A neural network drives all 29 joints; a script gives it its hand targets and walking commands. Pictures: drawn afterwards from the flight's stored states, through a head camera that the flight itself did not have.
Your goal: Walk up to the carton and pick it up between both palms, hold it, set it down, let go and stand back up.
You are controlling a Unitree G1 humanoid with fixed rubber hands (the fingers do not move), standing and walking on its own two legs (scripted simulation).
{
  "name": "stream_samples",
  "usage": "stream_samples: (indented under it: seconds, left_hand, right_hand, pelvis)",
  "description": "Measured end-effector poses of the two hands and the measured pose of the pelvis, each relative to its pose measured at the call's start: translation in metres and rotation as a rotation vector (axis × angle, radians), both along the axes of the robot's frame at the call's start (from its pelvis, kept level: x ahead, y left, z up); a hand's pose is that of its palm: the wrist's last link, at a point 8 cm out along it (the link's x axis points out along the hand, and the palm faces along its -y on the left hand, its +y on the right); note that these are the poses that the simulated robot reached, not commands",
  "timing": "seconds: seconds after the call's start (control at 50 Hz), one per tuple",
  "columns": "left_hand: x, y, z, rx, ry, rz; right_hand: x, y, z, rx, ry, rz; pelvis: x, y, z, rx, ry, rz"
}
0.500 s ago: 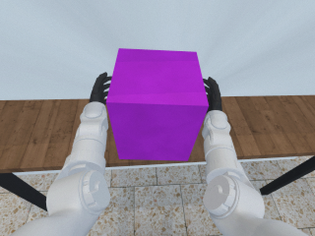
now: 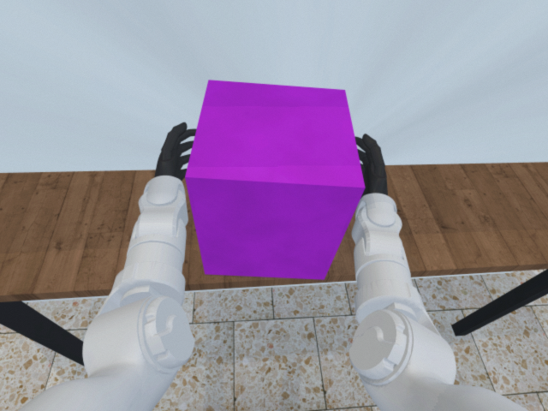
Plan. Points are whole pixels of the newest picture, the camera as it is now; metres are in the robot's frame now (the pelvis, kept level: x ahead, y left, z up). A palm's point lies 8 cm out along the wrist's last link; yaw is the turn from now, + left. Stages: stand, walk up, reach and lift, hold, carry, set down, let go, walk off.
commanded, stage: set down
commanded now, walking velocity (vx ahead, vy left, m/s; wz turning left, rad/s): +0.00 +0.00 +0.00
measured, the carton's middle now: (270, 187) +0.44 +0.01 +0.04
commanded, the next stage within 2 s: none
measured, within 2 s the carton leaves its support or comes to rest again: neither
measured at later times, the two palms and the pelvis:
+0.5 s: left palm (170, 178) +0.42 +0.16 +0.08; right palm (371, 190) +0.41 -0.14 +0.09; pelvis +0.00 +0.00 +0.00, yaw +0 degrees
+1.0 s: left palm (171, 166) +0.45 +0.16 +0.08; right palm (368, 179) +0.44 -0.15 +0.08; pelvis -0.01 +0.00 -0.02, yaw -1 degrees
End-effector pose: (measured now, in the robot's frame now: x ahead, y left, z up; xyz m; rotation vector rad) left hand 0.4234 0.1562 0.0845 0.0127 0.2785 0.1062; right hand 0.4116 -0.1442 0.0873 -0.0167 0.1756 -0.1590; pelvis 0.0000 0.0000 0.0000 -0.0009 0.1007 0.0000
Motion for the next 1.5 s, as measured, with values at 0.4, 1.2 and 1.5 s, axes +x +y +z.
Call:
stream_samples:
  seconds: [0.4, 1.2, 1.5]
  left_hand:
    - [-0.001, 0.000, -0.002, -0.003, -0.012, -0.003]
    - [0.029, 0.016, -0.010, 0.051, 0.017, -0.015]
    - [0.027, 0.031, 0.027, 0.047, -0.049, 0.022]
  right_hand:
    - [-0.002, 0.000, 0.000, -0.012, -0.003, 0.001]
    - [0.032, -0.030, 0.000, -0.008, 0.113, -0.004]
    - [0.031, -0.061, 0.038, 0.003, 0.056, 0.009]
  pelvis:
    - [-0.001, 0.001, 0.000, 0.000, -0.008, 0.001]
    - [-0.017, -0.004, -0.019, -0.027, 0.256, -0.015]
    - [-0.032, -0.010, -0.023, -0.010, 0.287, -0.028]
